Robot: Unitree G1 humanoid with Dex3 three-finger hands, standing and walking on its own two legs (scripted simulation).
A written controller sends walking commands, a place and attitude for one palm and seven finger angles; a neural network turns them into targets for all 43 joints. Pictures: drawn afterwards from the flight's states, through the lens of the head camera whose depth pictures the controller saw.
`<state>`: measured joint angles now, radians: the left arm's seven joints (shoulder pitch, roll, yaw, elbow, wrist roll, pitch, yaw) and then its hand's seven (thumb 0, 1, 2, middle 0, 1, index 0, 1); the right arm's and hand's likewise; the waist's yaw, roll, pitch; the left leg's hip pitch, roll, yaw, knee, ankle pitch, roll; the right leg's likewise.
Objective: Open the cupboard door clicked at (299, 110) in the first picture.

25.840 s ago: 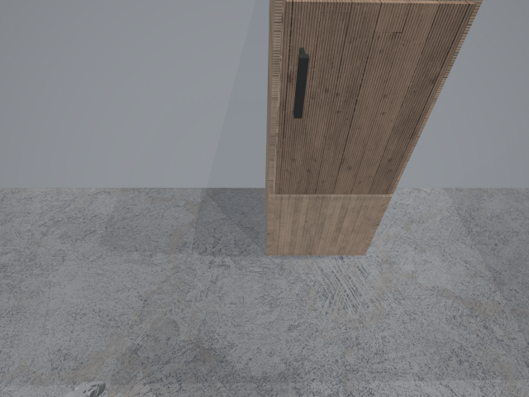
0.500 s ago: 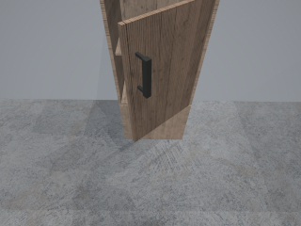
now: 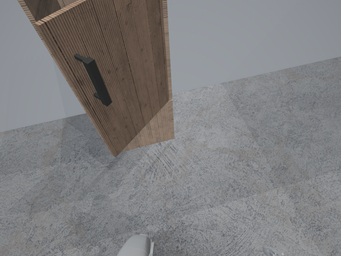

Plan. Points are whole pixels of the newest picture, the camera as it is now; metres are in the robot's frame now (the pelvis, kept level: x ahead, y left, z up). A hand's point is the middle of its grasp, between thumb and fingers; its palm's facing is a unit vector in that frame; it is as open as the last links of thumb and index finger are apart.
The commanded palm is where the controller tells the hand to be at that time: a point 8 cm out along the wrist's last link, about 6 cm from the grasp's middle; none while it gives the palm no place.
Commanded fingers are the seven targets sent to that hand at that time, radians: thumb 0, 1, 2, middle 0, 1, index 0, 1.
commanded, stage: walk to a spot facing it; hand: left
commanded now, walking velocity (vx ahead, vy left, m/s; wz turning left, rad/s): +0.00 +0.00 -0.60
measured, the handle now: (93, 81) +0.52 +0.26 +0.08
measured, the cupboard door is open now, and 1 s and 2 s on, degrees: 40 40 40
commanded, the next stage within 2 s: none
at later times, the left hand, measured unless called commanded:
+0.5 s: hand (96, 242) +0.15 +0.23 -0.17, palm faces -0.24 -0.95 -0.22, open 7.4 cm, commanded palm none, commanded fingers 0.00 0.90 0.90 -0.20 -0.30 -0.20 -0.30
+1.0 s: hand (136, 212) +0.24 +0.14 -0.18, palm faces -0.57 -0.80 -0.18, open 7.4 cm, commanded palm none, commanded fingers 0.00 0.90 0.90 -0.20 -0.30 -0.20 -0.30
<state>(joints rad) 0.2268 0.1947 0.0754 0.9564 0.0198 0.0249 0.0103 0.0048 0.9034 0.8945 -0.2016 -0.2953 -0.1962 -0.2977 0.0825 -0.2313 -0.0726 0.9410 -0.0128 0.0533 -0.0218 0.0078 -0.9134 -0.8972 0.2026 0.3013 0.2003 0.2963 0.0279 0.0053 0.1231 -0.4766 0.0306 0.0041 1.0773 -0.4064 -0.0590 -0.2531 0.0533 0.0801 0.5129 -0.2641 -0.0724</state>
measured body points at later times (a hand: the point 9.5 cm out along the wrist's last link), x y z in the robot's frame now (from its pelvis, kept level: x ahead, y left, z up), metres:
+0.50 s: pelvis +0.01 +0.04 +0.00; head +0.08 +0.04 +0.44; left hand +0.17 +0.28 -0.15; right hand +0.02 -0.21 -0.14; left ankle +0.03 +0.18 -0.74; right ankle -0.02 -0.09 -0.68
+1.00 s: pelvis +0.04 +0.03 -0.01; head +0.10 +0.02 +0.43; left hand +0.27 +0.18 -0.17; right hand -0.06 -0.21 -0.14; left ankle +0.11 +0.13 -0.74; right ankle -0.05 -0.07 -0.69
